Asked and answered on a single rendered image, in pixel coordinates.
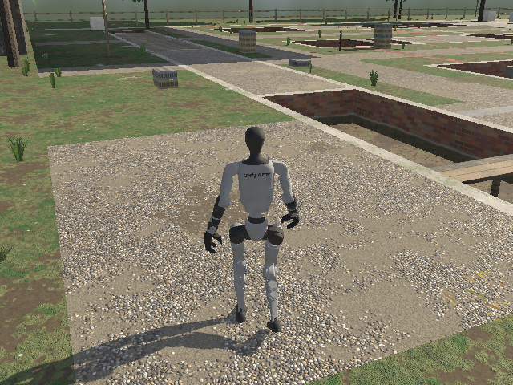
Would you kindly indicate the left robot foot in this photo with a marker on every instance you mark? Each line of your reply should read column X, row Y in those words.
column 240, row 316

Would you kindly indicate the robot right forearm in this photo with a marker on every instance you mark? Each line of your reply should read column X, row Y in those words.
column 292, row 207

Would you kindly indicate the robot right shin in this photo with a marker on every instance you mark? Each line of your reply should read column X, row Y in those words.
column 272, row 293

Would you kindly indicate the right robot upper arm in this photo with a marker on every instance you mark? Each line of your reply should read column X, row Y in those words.
column 281, row 169

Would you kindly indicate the right robot hand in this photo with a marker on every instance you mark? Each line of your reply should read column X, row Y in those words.
column 288, row 217

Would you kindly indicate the left robot upper arm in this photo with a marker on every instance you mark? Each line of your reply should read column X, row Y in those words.
column 226, row 184

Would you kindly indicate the robot left forearm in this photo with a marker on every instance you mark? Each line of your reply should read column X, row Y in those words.
column 216, row 217

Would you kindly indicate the left robot hand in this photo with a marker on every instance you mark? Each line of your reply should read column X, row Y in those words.
column 208, row 241

